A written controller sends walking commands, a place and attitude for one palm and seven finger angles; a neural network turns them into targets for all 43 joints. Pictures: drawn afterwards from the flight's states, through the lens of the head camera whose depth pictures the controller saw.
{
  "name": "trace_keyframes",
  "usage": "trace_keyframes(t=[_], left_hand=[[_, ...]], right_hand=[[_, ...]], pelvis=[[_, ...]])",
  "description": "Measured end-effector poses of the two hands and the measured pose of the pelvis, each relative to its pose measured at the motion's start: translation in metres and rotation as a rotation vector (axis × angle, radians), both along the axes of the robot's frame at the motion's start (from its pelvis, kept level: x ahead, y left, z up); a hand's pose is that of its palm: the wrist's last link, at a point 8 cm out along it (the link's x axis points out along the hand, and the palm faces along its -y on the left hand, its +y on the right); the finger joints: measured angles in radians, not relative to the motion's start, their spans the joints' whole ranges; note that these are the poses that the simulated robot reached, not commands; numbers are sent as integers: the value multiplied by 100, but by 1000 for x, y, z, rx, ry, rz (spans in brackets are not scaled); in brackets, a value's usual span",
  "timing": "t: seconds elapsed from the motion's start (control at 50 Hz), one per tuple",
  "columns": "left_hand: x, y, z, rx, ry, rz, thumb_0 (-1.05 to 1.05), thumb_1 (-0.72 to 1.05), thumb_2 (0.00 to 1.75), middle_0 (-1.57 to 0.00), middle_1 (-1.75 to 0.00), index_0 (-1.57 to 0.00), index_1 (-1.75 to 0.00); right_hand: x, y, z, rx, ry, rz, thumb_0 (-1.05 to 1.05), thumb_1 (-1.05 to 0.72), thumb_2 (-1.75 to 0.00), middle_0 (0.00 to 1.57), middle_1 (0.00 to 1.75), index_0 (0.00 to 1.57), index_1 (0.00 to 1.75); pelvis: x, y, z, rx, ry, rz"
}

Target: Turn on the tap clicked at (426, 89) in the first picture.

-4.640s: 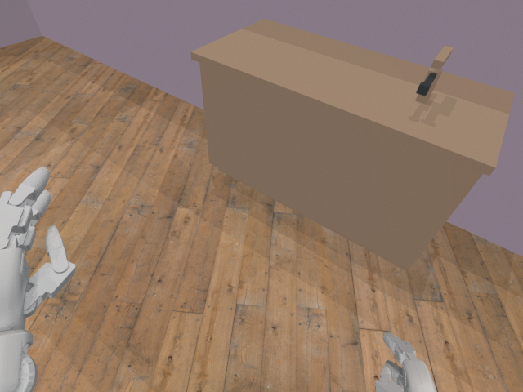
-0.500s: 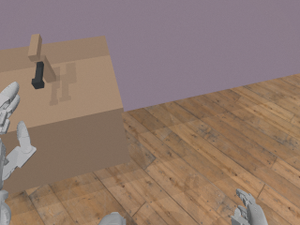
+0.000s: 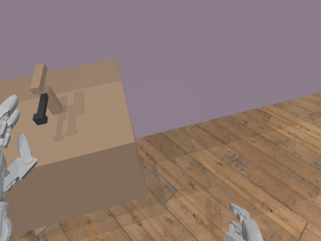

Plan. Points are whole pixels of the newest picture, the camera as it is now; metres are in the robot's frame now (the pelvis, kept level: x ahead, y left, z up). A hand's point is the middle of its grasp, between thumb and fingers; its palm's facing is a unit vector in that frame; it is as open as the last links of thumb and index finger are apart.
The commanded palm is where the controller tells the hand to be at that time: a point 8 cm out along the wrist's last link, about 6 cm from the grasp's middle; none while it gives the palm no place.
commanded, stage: come to a stop and stand still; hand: left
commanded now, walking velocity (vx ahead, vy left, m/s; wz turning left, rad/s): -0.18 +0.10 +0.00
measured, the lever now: (40, 118) +0.43 +0.41 +0.04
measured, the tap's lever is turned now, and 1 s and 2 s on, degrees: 0 0 0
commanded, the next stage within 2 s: look again from close up in 0.94 s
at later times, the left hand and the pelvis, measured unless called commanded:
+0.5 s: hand out of the picture +0.16 +0.30 +0.17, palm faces +0.35 -0.88 -0.33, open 7.4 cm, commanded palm +0.10 +0.35 +0.18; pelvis -0.06 +0.07 +0.00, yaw -1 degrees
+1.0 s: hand out of the picture +0.13 +0.34 +0.17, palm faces +0.41 -0.84 -0.36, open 7.4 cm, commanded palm +0.07 +0.37 +0.18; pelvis -0.09 +0.08 +0.01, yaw +0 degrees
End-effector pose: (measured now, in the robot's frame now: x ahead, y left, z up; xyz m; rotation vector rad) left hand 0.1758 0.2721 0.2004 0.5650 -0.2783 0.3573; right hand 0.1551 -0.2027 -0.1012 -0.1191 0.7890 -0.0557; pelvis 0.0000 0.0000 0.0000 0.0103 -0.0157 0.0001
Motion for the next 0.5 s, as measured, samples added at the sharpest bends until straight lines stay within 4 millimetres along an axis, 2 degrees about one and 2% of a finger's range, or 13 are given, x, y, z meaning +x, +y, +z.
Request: trace_keyframes(t=[0.14, 0.2, 0.22, 0.28, 0.34, 0.38, 0.42, 0.46, 0.5], left_hand=[[-2, 7, -18, -49, 61, 1, 1, 89, 90, -21, -31, -22, -30], [-13, 10, -19, -64, 30, -39, 1, 89, 90, -21, -31, -22, -30], [-15, 17, -13, 0, -2, -57, 1, 89, 90, -22, -31, -22, -30], [-16, 60, 7, 74, -159, -26, 1, 88, 90, -22, -31, -22, -30], [-21, 92, 5, -16, -205, 35, 1, 89, 90, -22, -31, -22, -30], [-28, 93, -2, -81, -191, 21, 1, 89, 90, -21, -31, -21, -30], [-36, 84, -9, -119, -160, -30, 1, 90, 90, -21, -30, -21, -30], [-46, 75, -16, -130, -129, -85, 1, 90, 90, -20, -30, -21, -30], [-55, 75, -21, -117, -100, -115, 1, 89, 90, -21, -30, -21, -30]], right_hand=[[2, -30, 24, -128, -24, -41, 1, -91, -90, 20, 30, 21, 30], [-1, -35, 34, -190, -44, -52, 1, -91, -90, 20, 30, 20, 30], [-4, -34, 36, -216, -58, -43, 1, -91, -90, 20, 30, 20, 30], [-19, -23, 43, -229, -57, -9, 1, -91, -90, 20, 30, 20, 29], [-35, -5, 51, -205, -94, -1, 1, -91, -90, 20, 30, 20, 30], [-46, 10, 52, -176, -123, -2, 1, -91, -90, 20, 30, 20, 30], [-56, 26, 48, -139, -134, 0, 1, -91, -90, 20, 30, 20, 30], [-66, 43, 42, -104, -126, 8, 1, -91, -90, 20, 30, 20, 30], [-74, 59, 38, -79, -110, 21, 1, -91, -90, 20, 30, 20, 30]], pelvis=[[-10, 5, 5, 12, 4, 7], [-17, 13, 0, -10, 0, 9], [-21, 15, -2, -18, -2, 8], [-35, 21, -2, -11, -11, 2], [-45, 37, 1, -8, -31, -20], [-50, 50, 2, -14, -41, -27], [-54, 61, 2, -16, -47, -22], [-59, 69, 2, -15, -50, -19], [-64, 74, 1, -14, -60, -16]])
